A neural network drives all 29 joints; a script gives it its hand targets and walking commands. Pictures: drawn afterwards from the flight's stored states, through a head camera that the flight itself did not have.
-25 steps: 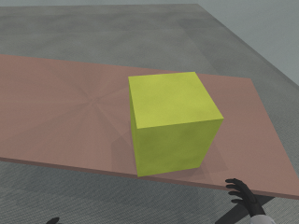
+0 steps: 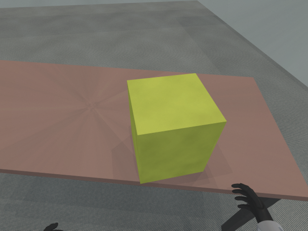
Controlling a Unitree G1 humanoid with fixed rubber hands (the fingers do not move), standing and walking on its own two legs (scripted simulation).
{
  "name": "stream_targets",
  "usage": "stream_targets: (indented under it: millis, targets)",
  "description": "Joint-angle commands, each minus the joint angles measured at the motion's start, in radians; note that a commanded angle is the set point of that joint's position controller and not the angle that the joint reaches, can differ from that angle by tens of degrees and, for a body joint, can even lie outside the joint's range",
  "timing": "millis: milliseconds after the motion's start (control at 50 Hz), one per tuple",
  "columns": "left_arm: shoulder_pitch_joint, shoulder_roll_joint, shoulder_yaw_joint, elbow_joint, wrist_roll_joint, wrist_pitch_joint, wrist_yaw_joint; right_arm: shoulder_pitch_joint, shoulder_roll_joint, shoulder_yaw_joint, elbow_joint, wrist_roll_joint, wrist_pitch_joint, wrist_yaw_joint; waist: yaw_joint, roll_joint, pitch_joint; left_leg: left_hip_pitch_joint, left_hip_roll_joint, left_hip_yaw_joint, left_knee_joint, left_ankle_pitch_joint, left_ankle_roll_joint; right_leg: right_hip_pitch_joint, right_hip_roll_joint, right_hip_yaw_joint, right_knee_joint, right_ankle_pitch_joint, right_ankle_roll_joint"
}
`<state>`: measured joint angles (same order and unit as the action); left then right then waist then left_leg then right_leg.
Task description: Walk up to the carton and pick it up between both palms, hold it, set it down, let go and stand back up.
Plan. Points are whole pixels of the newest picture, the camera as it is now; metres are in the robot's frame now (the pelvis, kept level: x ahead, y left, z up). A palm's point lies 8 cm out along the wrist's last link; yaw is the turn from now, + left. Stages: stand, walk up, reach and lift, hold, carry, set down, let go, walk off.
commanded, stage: stand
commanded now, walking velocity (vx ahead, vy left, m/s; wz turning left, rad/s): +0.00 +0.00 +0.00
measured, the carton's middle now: (167, 129) +0.40 -0.03 +0.03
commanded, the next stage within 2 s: none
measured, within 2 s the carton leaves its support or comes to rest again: neither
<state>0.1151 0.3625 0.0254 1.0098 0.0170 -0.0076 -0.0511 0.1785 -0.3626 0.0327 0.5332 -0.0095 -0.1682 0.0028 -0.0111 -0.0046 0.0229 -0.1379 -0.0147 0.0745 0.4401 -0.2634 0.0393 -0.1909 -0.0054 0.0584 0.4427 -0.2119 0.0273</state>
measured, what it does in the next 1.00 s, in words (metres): stands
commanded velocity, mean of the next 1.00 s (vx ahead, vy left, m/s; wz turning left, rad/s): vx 0.00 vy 0.00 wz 0.00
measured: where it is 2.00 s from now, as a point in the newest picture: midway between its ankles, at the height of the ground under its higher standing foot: outside the picture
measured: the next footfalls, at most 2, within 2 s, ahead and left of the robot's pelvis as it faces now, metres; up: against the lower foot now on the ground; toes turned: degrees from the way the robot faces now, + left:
none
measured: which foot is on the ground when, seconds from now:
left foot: down 0.00-1.00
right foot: down 0.00-1.00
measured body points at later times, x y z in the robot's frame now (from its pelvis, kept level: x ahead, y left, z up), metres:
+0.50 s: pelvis +0.00 +0.00 +0.00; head -0.01 +0.00 +0.45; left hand +0.11 +0.30 -0.12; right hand +0.19 -0.27 -0.04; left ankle -0.01 +0.09 -0.74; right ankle +0.02 -0.14 -0.74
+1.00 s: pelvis +0.02 -0.01 +0.00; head +0.06 -0.03 +0.45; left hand +0.11 +0.30 -0.11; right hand +0.09 -0.31 -0.14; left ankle -0.01 +0.09 -0.74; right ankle +0.02 -0.14 -0.74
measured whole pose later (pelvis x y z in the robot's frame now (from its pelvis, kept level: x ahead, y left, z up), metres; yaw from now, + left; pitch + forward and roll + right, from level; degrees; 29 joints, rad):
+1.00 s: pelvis +0.02 -0.01 +0.00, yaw +0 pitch -1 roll +1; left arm 0.10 0.35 0.01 1.07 0.00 0.00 0.00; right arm 0.12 -0.37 -0.02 1.03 -0.01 -0.01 -0.01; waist -0.02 0.05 0.11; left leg -0.10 -0.02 0.07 0.37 -0.25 0.03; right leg -0.18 -0.01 0.06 0.42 -0.22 0.02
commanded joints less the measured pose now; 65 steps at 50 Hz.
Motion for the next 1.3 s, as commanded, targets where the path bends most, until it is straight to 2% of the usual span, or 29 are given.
stream_targets:
  millis: [0, 40, 60, 80, 140, 180, 280, 320, 340, 360, 380, 420, 440, 520, 540, 620, 660, 680, 740, 760, 800, 840, 880, 900, 1020, 1080, 1160, 1180, 1280]
  targets:
    - [-0.064, 0.211, 0.037, -0.051, -0.013, -0.012, 0.007, -0.021, -0.182, -0.064, 0.124, -0.011, 0.117, -0.033, 0.03, 0.143, 0.066, -0.133, 0.144, -0.152, -0.174, 0.017, -0.004, 0.007, -0.075, 0.075, -0.061, 0.073, -0.065]
    - [-0.105, 0.202, 0.041, -0.059, 0.006, -0.009, 0.002, -0.01, -0.183, -0.066, 0.123, -0.013, 0.098, -0.028, 0.002, 0.116, 0.029, -0.083, 0.134, -0.163, -0.172, 0.027, -0.009, 0.045, -0.081, 0.057, -0.058, 0.101, -0.06]
    - [-0.054, 0.19, 0.039, -0.037, -0.004, -0.006, 0.0, -0.046, -0.217, -0.075, 0.129, -0.017, 0.106, -0.038, 0.046, 0.104, 0.004, -0.072, 0.152, -0.162, -0.176, 0.041, -0.001, 0.028, -0.077, 0.063, -0.066, 0.072, -0.06]
    - [-0.056, 0.248, 0.052, -0.035, -0.007, -0.009, 0.012, 0.029, -0.181, -0.07, 0.142, -0.003, 0.108, -0.033, 0.009, 0.1, 0.061, -0.09, 0.141, -0.18, -0.155, 0.057, 0.0, 0.003, -0.085, 0.079, -0.059, 0.061, -0.06]
    - [-0.051, 0.174, 0.015, -0.045, -0.013, -0.007, 0.012, -0.04, -0.212, -0.076, 0.132, -0.01, 0.114, -0.038, 0.019, 0.191, 0.022, -0.054, 0.135, -0.137, -0.146, 0.072, -0.008, 0.002, -0.087, 0.085, -0.102, 0.095, -0.067]
    - [-0.094, 0.185, 0.029, -0.051, 0.003, -0.004, 0.013, -0.019, -0.193, -0.069, 0.129, -0.013, 0.115, -0.031, 0.021, 0.103, -0.003, -0.067, 0.135, -0.176, -0.174, 0.012, -0.005, 0.044, -0.069, 0.051, -0.069, 0.112, -0.06]
    - [-0.088, 0.178, 0.031, -0.021, -0.008, 0.0, 0.006, -0.006, -0.224, -0.087, 0.158, -0.011, 0.107, -0.03, 0.0, 0.116, 0.044, -0.038, 0.146, -0.172, -0.201, 0.05, -0.026, -0.01, -0.081, 0.07, -0.063, 0.078, -0.061]
    - [-0.065, 0.17, 0.035, -0.035, -0.019, -0.002, 0.002, -0.082, -0.242, -0.1, 0.15, -0.028, 0.115, -0.029, 0.043, 0.098, 0.027, -0.012, 0.161, -0.153, -0.178, 0.051, -0.044, -0.039, -0.075, 0.058, -0.079, 0.099, -0.052]
    - [-0.133, 0.172, 0.03, -0.032, -0.008, -0.005, 0.001, -0.003, -0.22, -0.093, 0.167, -0.014, 0.117, -0.038, -0.024, 0.192, 0.115, -0.058, 0.159, -0.17, -0.234, 0.026, -0.037, -0.067, -0.086, 0.076, -0.08, 0.054, -0.054]
    - [-0.107, 0.164, 0.031, -0.036, -0.018, -0.002, 0.001, -0.027, -0.237, -0.091, 0.181, -0.017, 0.121, -0.041, 0.02, 0.091, 0.057, -0.053, 0.172, -0.169, -0.24, -0.034, -0.031, -0.029, -0.063, 0.062, -0.043, 0.048, -0.048]
    - [-0.096, 0.198, 0.036, -0.028, -0.004, -0.004, 0.009, -0.045, -0.236, -0.102, 0.141, -0.031, 0.121, -0.033, -0.005, 0.118, 0.071, -0.069, 0.171, -0.178, -0.227, -0.045, -0.047, -0.026, -0.064, 0.054, -0.068, 0.061, -0.041]
    - [-0.055, 0.175, 0.033, 0.005, -0.012, 0.005, 0.011, -0.062, -0.215, -0.091, 0.153, -0.013, 0.113, -0.033, 0.024, 0.107, 0.054, -0.065, 0.181, -0.182, -0.241, -0.091, -0.027, -0.011, -0.073, 0.065, -0.073, 0.072, -0.045]
    - [-0.072, 0.189, 0.029, -0.008, -0.005, -0.002, 0.013, -0.079, -0.231, -0.09, 0.165, -0.014, 0.118, -0.028, 0.034, 0.178, 0.043, -0.078, 0.144, -0.179, -0.247, -0.148, -0.015, 0.025, -0.067, 0.059, -0.069, 0.055, -0.049]
    - [-0.087, 0.196, 0.034, -0.015, -0.013, -0.011, 0.009, -0.058, -0.178, -0.084, 0.166, -0.011, 0.119, -0.026, 0.027, 0.075, 0.074, -0.066, 0.152, -0.159, -0.225, -0.112, -0.013, -0.009, -0.094, 0.115, -0.107, 0.012, -0.067]
    - [-0.08, 0.156, 0.026, -0.032, -0.004, -0.016, 0.009, -0.063, -0.202, -0.088, 0.175, -0.011, 0.121, -0.022, 0.02, 0.165, -0.001, -0.038, 0.143, -0.167, -0.234, -0.135, -0.032, 0.0, -0.078, 0.078, -0.097, 0.05, -0.057]
    - [-0.132, 0.179, 0.031, -0.043, 0.01, -0.006, 0.011, -0.051, -0.175, -0.082, 0.195, -0.013, 0.117, -0.039, -0.013, 0.112, 0.123, -0.109, 0.15, -0.133, -0.24, -0.121, -0.025, -0.064, -0.088, 0.1, -0.112, 0.077, -0.057]
    - [-0.06, 0.173, 0.035, -0.03, -0.01, -0.008, 0.003, -0.084, -0.21, -0.094, 0.178, -0.016, 0.119, -0.022, 0.031, 0.143, 0.004, -0.038, 0.151, -0.167, -0.212, -0.156, -0.019, -0.011, -0.068, 0.073, -0.073, 0.067, -0.06]
    - [-0.058, 0.18, 0.032, -0.018, -0.002, -0.008, 0.015, -0.027, -0.195, -0.085, 0.196, -0.019, 0.12, -0.025, 0.021, 0.075, 0.033, -0.072, 0.13, -0.162, -0.223, -0.11, -0.021, -0.002, -0.074, 0.092, -0.081, 0.056, -0.063]
    - [-0.055, 0.202, 0.038, -0.018, 0.005, 0.006, 0.019, -0.09, -0.216, -0.091, 0.224, -0.013, 0.124, -0.031, 0.015, 0.137, 0.09, -0.111, 0.19, -0.2, -0.271, -0.134, -0.038, -0.022, -0.065, 0.063, -0.084, 0.066, -0.06]
    - [-0.068, 0.196, 0.04, -0.012, -0.006, 0.006, 0.017, -0.08, -0.247, -0.097, 0.252, -0.012, 0.126, -0.037, 0.011, 0.075, 0.113, -0.129, 0.185, -0.21, -0.297, -0.202, -0.046, -0.027, -0.07, 0.052, -0.043, 0.036, -0.051]
    - [-0.043, 0.164, 0.02, -0.013, -0.004, 0.007, 0.024, -0.139, -0.199, -0.093, 0.274, -0.02, 0.123, -0.021, 0.019, 0.087, 0.001, -0.007, 0.156, -0.144, -0.206, -0.099, -0.008, -0.014, -0.078, 0.074, -0.085, 0.051, -0.068]
    - [-0.078, 0.149, 0.027, -0.016, -0.001, -0.012, 0.027, -0.141, -0.184, -0.089, 0.336, -0.009, 0.123, -0.021, 0.025, -0.04, -0.045, 0.0, 0.143, -0.161, -0.186, 0.029, -0.005, 0.027, -0.077, 0.054, -0.068, 0.088, -0.065]
    - [-0.106, 0.207, 0.035, -0.019, -0.015, -0.014, 0.033, -0.133, -0.197, -0.09, 0.377, -0.006, 0.136, -0.022, -0.001, 0.012, -0.038, 0.028, 0.151, -0.141, -0.154, 0.219, -0.033, 0.023, -0.088, 0.079, -0.083, 0.193, -0.055]
    - [-0.081, 0.202, 0.029, 0.001, -0.017, -0.016, 0.041, -0.11, -0.187, -0.083, 0.4, -0.005, 0.141, -0.018, 0.012, 0.064, -0.041, 0.039, 0.135, -0.132, -0.154, 0.23, -0.021, 0.036, -0.1, 0.101, -0.065, 0.232, -0.064]
    - [-0.127, 0.195, 0.013, 0.001, -0.014, -0.001, 0.06, -0.152, -0.171, -0.079, 0.463, -0.005, 0.155, -0.022, -0.014, -0.077, -0.095, 0.121, 0.139, -0.128, -0.119, 0.317, -0.021, 0.048, -0.102, 0.058, -0.07, 0.317, -0.05]
    - [-0.062, 0.21, 0.02, 0.036, -0.014, 0.005, 0.067, -0.166, -0.182, -0.082, 0.487, -0.007, 0.155, -0.015, 0.004, 0.044, -0.109, 0.126, 0.146, -0.117, -0.11, 0.355, -0.028, 0.091, -0.107, 0.068, -0.064, 0.39, -0.058]
    - [-0.067, 0.219, 0.021, 0.017, -0.011, -0.002, 0.068, -0.127, -0.164, -0.087, 0.526, 0.002, 0.172, -0.022, -0.008, -0.057, -0.065, 0.111, 0.16, -0.112, -0.109, 0.434, -0.03, 0.104, -0.096, 0.061, -0.066, 0.428, -0.049]
    - [-0.064, 0.178, 0.021, 0.013, -0.022, -0.001, 0.076, -0.138, -0.21, -0.1, 0.517, 0.005, 0.167, -0.025, -0.001, 0.015, -0.112, 0.143, 0.159, -0.109, -0.105, 0.453, -0.028, 0.096, -0.107, 0.053, -0.035, 0.438, -0.074]
    - [-0.083, 0.214, 0.029, 0.017, -0.017, -0.011, 0.083, -0.157, -0.169, -0.1, 0.527, 0.002, 0.176, -0.025, 0.002, -0.02, -0.111, 0.146, 0.143, -0.104, -0.12, 0.358, -0.031, 0.094, -0.113, 0.077, -0.082, 0.478, -0.065]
